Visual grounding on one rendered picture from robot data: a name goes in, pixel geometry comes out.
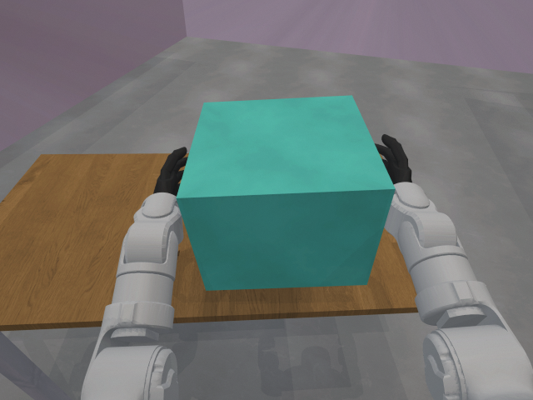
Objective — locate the robot right hand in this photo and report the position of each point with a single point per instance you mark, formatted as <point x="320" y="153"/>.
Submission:
<point x="396" y="162"/>

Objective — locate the right robot upper arm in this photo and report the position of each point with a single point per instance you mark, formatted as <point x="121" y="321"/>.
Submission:
<point x="476" y="363"/>

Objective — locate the robot left forearm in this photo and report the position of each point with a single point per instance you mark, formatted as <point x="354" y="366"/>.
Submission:
<point x="141" y="304"/>

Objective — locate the left robot upper arm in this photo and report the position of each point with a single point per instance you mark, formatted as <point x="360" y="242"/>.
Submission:
<point x="133" y="373"/>

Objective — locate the robot right forearm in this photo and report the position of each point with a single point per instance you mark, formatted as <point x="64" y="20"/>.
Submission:
<point x="448" y="293"/>

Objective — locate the table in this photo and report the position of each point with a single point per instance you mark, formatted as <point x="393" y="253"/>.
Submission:
<point x="61" y="232"/>

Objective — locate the robot left hand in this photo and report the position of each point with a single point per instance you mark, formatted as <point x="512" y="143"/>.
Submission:
<point x="170" y="176"/>

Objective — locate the carton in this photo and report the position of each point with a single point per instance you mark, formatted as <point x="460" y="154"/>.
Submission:
<point x="284" y="193"/>

